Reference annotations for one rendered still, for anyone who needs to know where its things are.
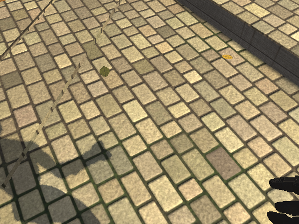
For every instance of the robot right hand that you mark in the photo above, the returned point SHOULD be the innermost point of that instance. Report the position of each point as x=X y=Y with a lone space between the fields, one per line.
x=289 y=184

